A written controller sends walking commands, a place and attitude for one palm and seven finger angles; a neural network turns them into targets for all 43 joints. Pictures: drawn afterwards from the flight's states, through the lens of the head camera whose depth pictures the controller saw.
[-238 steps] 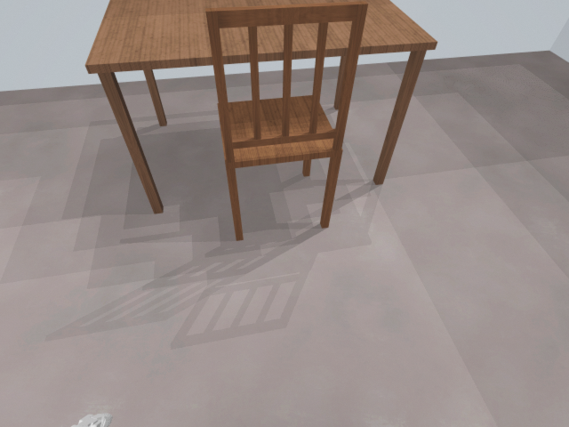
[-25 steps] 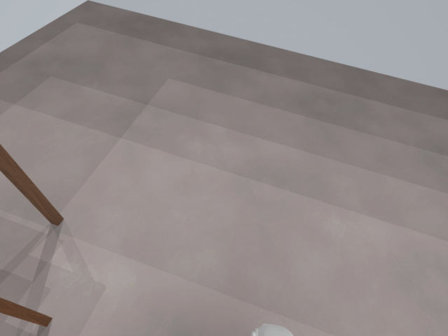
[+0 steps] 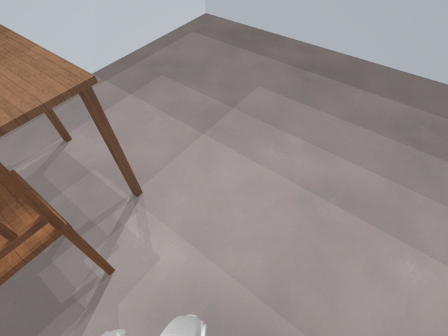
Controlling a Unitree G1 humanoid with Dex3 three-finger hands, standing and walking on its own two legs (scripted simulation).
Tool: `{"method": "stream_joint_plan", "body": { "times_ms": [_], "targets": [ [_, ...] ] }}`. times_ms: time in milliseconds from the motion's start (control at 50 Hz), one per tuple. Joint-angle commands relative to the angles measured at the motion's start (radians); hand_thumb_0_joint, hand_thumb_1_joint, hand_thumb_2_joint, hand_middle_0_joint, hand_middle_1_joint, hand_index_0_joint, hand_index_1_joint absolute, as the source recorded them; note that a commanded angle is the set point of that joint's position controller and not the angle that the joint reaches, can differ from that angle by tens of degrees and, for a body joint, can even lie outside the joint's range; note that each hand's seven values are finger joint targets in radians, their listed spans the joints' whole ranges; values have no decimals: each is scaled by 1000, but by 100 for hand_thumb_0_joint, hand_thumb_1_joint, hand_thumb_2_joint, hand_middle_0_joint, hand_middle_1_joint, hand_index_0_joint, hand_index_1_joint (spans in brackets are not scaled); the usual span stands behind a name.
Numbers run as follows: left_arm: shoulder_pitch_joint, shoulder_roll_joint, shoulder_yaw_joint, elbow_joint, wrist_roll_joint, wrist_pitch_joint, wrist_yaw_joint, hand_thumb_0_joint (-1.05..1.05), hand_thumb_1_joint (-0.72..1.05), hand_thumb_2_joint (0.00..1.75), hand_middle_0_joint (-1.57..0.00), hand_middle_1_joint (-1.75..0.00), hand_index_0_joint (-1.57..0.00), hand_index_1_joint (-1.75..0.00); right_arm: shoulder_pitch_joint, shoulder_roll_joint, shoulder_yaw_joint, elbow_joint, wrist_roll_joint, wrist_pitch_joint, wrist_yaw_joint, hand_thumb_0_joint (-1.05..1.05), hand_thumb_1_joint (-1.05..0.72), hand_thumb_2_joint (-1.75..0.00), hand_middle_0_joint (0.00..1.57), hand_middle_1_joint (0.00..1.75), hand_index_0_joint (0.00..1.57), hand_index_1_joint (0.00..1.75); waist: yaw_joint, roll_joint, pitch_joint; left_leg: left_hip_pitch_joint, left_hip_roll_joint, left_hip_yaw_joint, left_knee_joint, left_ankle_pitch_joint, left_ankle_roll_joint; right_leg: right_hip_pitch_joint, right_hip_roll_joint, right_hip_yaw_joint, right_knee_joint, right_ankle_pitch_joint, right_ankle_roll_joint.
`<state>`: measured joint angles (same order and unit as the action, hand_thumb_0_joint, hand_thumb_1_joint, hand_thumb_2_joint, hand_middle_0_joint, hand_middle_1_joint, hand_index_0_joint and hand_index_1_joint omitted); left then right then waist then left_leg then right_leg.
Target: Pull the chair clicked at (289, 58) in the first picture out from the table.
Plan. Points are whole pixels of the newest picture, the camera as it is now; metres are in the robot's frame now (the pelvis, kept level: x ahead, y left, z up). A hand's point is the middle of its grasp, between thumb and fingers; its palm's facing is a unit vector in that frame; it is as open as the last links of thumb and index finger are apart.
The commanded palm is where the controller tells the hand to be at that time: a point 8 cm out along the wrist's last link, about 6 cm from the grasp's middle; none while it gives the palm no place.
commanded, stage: turn to face it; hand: left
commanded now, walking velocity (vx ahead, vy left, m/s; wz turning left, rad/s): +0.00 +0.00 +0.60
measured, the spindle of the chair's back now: out of the picture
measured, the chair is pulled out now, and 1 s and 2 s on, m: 0.00 0.00 0.00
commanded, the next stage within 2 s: take the last steps up to it in 1.54 s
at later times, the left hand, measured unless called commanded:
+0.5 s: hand out of the picture +0.00 +0.28 -0.17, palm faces +0.36 -0.89 -0.27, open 7.4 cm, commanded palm none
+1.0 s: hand out of the picture -0.04 +0.22 -0.16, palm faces +0.60 -0.76 -0.25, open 7.4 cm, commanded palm none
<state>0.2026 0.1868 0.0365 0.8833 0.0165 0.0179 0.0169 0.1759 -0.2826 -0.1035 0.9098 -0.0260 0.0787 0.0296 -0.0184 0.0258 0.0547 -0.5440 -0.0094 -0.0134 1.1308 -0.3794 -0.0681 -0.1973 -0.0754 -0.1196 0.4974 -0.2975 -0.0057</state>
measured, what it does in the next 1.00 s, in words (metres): steps on the spot, turning left: left foot, then right foot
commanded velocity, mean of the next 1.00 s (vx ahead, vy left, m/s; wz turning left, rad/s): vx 0.00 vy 0.00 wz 0.59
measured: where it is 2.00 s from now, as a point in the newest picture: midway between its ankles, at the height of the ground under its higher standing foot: outside the picture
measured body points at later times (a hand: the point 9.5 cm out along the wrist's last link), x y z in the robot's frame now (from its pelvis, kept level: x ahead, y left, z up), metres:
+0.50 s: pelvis +0.00 +0.04 +0.00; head +0.04 +0.08 +0.44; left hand -0.02 +0.33 -0.15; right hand +0.18 -0.17 -0.13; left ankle -0.04 +0.14 -0.74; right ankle +0.04 -0.11 -0.67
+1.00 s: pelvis +0.02 +0.02 +0.00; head +0.06 +0.04 +0.44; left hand -0.07 +0.26 -0.14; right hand +0.24 -0.15 -0.15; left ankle -0.07 +0.12 -0.69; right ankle +0.07 -0.09 -0.74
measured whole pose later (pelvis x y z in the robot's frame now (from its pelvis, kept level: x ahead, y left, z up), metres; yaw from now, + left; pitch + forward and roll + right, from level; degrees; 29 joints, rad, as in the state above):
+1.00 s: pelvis +0.02 +0.02 +0.00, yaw +38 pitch +0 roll +1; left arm 0.22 0.20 0.03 0.87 0.02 0.02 0.01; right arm 0.16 -0.26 -0.08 0.93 -0.02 0.09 0.04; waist 0.00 -0.01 0.10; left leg -0.41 0.04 0.05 0.92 -0.44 -0.07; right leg -0.20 -0.15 -0.23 0.54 -0.32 0.02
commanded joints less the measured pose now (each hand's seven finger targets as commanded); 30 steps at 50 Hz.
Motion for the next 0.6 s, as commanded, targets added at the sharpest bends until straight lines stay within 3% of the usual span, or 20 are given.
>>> {"method": "stream_joint_plan", "body": {
  "times_ms": [0,40,120,160,180,200,220,240,260,300,320,360,500,580],
  "targets": [
    [46,212,49,-64,9,-28,15,0,90,90,-20,-30,-20,-30,-80,-49,-1,-88,6,-18,3,0,-90,-90,20,30,20,30,41,-196,-30,-26,43,43,-52,-33,-22,97,-260,106,-141,447,-111],
    [72,234,55,-53,12,-24,14,0,90,90,-20,-30,-20,-30,-125,-37,8,-103,10,-20,5,0,-90,-90,20,30,20,30,60,-199,-34,11,44,69,-151,-63,-19,113,-280,85,-124,488,-115],
    [99,260,65,-34,15,-15,11,0,90,90,-20,-30,-20,-30,-154,-35,21,-116,17,-31,5,0,-90,-90,20,30,20,30,82,-268,-68,108,33,114,-339,-91,3,146,-299,58,-70,576,-110],
    [86,270,73,-33,14,-11,11,0,90,90,-20,-30,-20,-30,-108,-39,23,-109,17,-41,1,0,-90,-90,20,30,20,30,60,-263,-112,177,26,140,-493,-29,15,173,-295,17,0,605,-82],
    [77,268,76,-31,7,-9,9,0,90,90,-20,-30,-20,-30,-68,-53,19,-99,14,-48,0,0,-90,-90,20,30,20,30,38,-251,-137,257,23,147,-617,71,22,158,-277,-25,67,586,-48],
    [81,254,75,-35,-2,-6,5,0,90,90,-20,-30,-20,-30,-8,-100,7,-85,10,-57,-1,0,-90,-90,20,30,20,30,2,-151,-177,437,47,113,-745,250,45,49,-256,-59,212,524,2],
    [72,197,68,-69,-8,-5,-4,0,90,90,-20,-30,-20,-30,58,-219,-23,-80,4,-66,-6,0,-90,-90,20,30,20,30,-39,158,-227,670,290,-192,-763,583,147,-251,-133,-90,446,66,80],
    [13,158,47,-116,-2,-1,-4,0,90,90,-20,-30,-20,-30,132,-278,-37,-59,17,-59,-11,0,-90,-90,20,30,20,30,-69,283,-219,689,447,-327,-726,966,270,-417,-71,-18,589,-375,110],
    [-53,173,51,-112,2,12,7,0,90,90,-20,-30,-20,-30,156,-243,-31,-33,16,-62,-23,0,-90,-90,20,30,20,30,-88,210,-205,612,419,-297,-716,890,286,-413,-74,71,655,-341,101],
    [-66,168,59,-87,-6,14,0,0,90,90,-20,-30,-20,-30,28,-189,-15,-65,7,-62,-36,0,-90,-90,20,30,20,30,-33,187,-90,459,318,-234,-741,728,255,-407,-73,105,683,-216,104],
    [-41,168,60,-71,-4,13,-7,0,90,90,-20,-30,-20,-30,-21,-164,-6,-80,7,-66,-36,0,-90,-90,20,30,20,30,-5,139,-78,422,277,-193,-747,688,227,-376,-67,98,676,-159,106],
    [-6,160,59,-57,-3,15,-10,0,90,90,-20,-30,-20,-30,-37,-157,-4,-86,8,-71,-35,0,-90,-90,20,30,20,30,10,122,-96,431,234,-157,-752,683,211,-349,-47,92,634,-111,113],
    [-79,147,49,-102,-9,11,-2,0,90,90,-20,-30,-20,-30,12,-163,-15,-72,3,-61,-33,0,-90,-90,20,30,20,30,-15,129,-100,432,227,-270,-731,639,241,-281,6,105,394,-136,112],
    [-22,147,47,-100,-15,-5,2,0,90,90,-20,-30,-20,-30,-21,-160,-21,-81,4,-55,-33,0,-90,-90,20,30,20,30,17,145,-121,358,188,-321,-659,677,211,-96,58,87,142,-47,94]
  ]
}}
